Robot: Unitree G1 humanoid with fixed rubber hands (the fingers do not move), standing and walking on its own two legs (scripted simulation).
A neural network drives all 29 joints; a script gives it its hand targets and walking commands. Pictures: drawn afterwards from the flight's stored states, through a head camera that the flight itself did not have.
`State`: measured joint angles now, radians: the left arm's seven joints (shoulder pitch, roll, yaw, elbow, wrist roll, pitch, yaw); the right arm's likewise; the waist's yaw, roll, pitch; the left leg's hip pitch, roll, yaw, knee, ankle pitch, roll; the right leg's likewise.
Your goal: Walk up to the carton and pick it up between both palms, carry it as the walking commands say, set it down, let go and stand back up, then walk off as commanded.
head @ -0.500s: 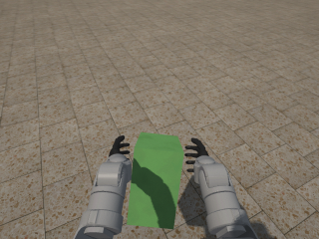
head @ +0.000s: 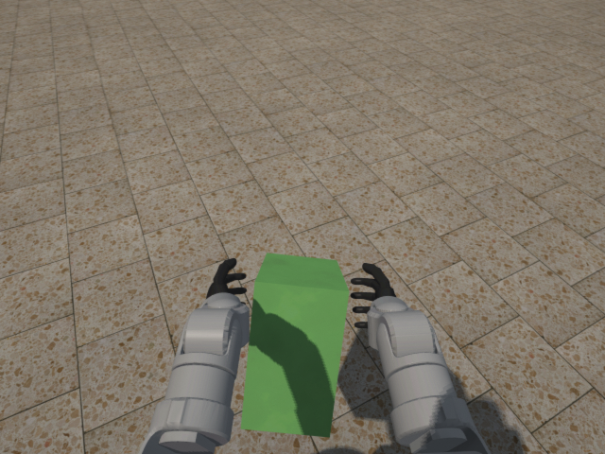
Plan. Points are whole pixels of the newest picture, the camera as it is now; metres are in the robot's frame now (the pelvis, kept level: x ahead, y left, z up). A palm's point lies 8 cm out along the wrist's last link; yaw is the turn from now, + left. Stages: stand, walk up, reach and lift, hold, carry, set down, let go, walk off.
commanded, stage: carry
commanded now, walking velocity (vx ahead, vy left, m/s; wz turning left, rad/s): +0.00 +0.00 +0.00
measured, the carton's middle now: (294, 334) +0.37 +0.01 -0.14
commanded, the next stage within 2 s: hold in 0.84 s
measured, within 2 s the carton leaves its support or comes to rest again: neither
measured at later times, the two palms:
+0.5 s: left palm (219, 294) +0.34 +0.11 +0.03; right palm (376, 296) +0.34 -0.11 +0.03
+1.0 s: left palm (215, 283) +0.34 +0.11 +0.06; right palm (379, 287) +0.34 -0.11 +0.06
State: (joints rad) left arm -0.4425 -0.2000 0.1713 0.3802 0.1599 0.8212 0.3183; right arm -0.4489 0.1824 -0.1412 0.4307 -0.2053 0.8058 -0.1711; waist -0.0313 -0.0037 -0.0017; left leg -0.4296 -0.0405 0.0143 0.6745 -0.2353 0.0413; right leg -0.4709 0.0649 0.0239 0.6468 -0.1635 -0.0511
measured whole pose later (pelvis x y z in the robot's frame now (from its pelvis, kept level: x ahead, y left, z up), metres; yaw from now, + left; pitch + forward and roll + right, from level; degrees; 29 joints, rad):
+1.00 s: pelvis +0.03 +0.01 +0.00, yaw +0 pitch -2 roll +0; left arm -0.43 -0.21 0.17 0.39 0.16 0.79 0.32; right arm -0.42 0.19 -0.14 0.42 -0.21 0.77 -0.17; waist -0.03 0.00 -0.06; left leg -0.36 -0.04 0.01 0.67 -0.28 0.04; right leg -0.40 0.07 0.02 0.64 -0.21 -0.04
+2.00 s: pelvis +0.04 -0.01 -0.01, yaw +0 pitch +10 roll +2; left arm -0.45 -0.21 0.34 0.66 0.22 0.18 0.16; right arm -0.48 0.23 -0.28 0.67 -0.30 0.20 -0.20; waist -0.03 0.00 0.06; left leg -0.62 -0.05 0.01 0.76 -0.31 0.03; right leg -0.69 0.07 0.02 0.77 -0.26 -0.07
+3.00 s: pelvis +0.01 -0.01 -0.09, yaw +2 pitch +34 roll +3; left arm -0.73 -0.06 0.17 0.72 0.10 -0.08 0.26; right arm -0.74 0.19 -0.10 0.72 -0.22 -0.06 -0.30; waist -0.03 0.00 0.21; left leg -1.34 -0.07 0.01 1.12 -0.37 0.02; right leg -1.40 0.07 0.02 1.12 -0.30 -0.06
